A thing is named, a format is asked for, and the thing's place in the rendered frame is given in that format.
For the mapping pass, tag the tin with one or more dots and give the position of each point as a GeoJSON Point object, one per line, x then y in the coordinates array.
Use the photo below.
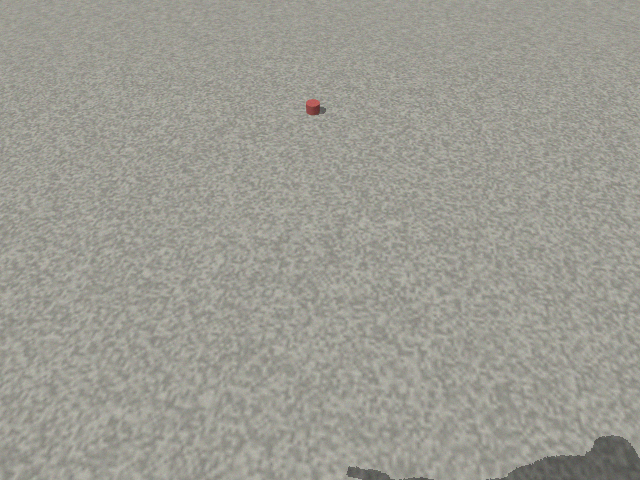
{"type": "Point", "coordinates": [312, 107]}

